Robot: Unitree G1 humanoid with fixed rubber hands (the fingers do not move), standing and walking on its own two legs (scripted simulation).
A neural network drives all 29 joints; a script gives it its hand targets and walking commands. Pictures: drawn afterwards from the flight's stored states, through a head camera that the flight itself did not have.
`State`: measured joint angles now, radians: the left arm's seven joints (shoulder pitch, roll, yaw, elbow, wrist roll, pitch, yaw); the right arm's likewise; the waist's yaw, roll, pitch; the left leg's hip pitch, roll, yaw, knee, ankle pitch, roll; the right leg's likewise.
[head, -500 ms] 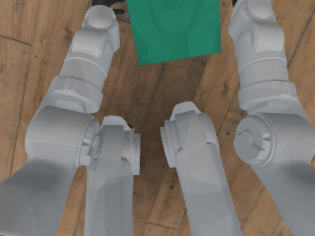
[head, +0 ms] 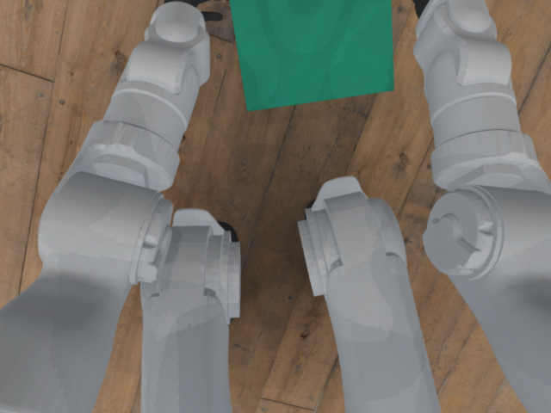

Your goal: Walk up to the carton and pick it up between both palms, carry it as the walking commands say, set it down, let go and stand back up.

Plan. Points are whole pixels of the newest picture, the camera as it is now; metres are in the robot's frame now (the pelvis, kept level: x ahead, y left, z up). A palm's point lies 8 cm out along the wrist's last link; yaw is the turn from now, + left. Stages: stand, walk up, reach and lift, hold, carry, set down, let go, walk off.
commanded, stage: set down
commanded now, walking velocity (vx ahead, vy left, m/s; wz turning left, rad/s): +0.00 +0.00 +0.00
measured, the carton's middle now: out of the picture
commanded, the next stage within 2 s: none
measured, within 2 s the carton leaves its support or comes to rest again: rests again in 0.76 s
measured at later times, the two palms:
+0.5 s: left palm (195, 7) +0.54 +0.02 -0.20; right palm out of the picture +0.51 -0.25 -0.17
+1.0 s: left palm (198, 4) +0.55 +0.02 -0.20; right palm out of the picture +0.51 -0.26 -0.18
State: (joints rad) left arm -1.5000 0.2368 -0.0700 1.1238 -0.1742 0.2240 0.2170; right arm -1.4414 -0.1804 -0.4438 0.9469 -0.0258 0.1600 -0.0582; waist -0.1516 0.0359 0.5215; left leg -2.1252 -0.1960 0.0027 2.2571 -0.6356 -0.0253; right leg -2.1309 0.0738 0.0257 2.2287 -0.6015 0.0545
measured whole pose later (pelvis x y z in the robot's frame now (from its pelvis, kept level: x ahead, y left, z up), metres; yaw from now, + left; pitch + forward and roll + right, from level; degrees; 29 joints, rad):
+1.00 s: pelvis +0.01 -0.01 -0.02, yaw +0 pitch +29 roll -1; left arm -1.52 0.22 0.01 1.17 -0.09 0.16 0.08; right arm -1.43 -0.26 -0.44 1.02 -0.01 0.13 0.01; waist -0.14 0.03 0.52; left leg -2.16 -0.15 0.01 2.32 -0.66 -0.01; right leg -2.18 0.02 -0.02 2.29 -0.61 0.00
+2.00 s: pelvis -0.01 -0.01 -0.01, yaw -2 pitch +31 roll -2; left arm -1.53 0.34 -0.05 1.13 -0.21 0.09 0.13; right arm -1.44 -0.36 -0.22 1.15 0.20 0.03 -0.07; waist -0.12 0.02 0.52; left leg -2.21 -0.08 0.00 2.28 -0.61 0.01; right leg -2.23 -0.02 -0.06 2.23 -0.53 -0.04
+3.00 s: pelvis -0.01 -0.01 +0.18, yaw -3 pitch +28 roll +1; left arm -1.43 0.33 0.10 0.69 -0.11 0.39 0.17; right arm -1.33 -0.38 -0.24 0.61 0.19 0.38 -0.11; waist -0.12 0.02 0.52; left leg -1.62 -0.08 -0.01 1.63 -0.50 0.00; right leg -1.66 0.05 0.01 1.59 -0.42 -0.01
